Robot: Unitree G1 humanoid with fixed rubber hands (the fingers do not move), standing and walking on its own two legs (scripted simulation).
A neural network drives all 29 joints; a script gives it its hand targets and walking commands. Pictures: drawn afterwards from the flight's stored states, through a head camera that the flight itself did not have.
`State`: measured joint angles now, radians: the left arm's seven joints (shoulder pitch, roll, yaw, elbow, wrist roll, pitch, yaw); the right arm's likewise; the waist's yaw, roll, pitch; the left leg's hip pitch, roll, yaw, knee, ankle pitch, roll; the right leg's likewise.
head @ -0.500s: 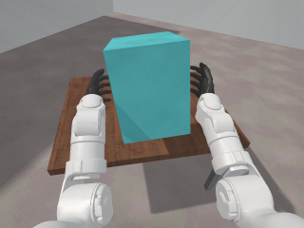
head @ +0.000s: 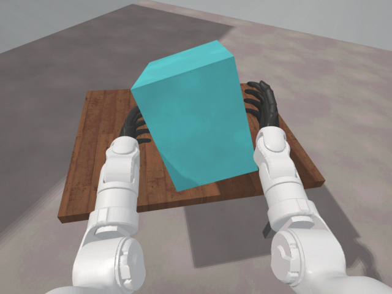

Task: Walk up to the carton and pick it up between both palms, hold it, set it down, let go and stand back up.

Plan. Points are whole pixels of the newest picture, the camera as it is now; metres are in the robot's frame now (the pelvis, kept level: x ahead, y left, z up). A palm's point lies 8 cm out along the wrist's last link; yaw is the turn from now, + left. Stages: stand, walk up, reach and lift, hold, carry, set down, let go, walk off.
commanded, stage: set down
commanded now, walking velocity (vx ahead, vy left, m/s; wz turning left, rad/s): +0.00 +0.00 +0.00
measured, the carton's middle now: (198, 110) +0.51 -0.01 +0.10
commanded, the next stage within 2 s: none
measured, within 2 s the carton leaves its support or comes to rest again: neither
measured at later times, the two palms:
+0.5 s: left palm (135, 138) +0.41 +0.14 +0.10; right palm (262, 128) +0.40 -0.14 +0.14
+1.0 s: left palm (143, 149) +0.41 +0.12 +0.07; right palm (265, 137) +0.40 -0.16 +0.12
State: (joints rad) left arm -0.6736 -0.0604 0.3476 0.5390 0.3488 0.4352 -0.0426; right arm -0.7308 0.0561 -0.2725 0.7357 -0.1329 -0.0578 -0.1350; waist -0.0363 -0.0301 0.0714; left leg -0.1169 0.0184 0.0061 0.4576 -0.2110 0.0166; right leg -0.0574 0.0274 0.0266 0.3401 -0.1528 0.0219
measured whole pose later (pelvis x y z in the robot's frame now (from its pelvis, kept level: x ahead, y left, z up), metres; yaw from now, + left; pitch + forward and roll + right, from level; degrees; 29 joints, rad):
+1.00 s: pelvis +0.03 +0.00 +0.00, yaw +0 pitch -5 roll -2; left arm -0.66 -0.07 0.35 0.85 0.35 0.08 0.09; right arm -0.65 0.08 -0.37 0.84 -0.24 -0.24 -0.13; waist -0.04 -0.02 0.08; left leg -0.12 0.02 0.01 0.45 -0.24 0.01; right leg -0.06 0.03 0.03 0.34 -0.19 0.02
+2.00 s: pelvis +0.06 +0.00 +0.00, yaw +0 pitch +1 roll -2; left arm -0.71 -0.02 0.38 1.03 0.35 -0.09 0.06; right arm -0.65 0.14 -0.53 0.89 -0.40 -0.29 -0.12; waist -0.03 -0.02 0.05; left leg -0.19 0.02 0.01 0.45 -0.27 0.01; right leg -0.14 0.03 0.03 0.34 -0.21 0.02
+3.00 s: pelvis +0.07 +0.00 +0.00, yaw -1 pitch +9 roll -2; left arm -0.88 -0.02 0.48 1.11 0.35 -0.19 -0.03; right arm -0.75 0.14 -0.73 0.88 -0.48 -0.31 -0.10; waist -0.03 -0.04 0.01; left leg -0.34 0.02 0.02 0.45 -0.27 0.01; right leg -0.29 0.02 0.03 0.34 -0.21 0.02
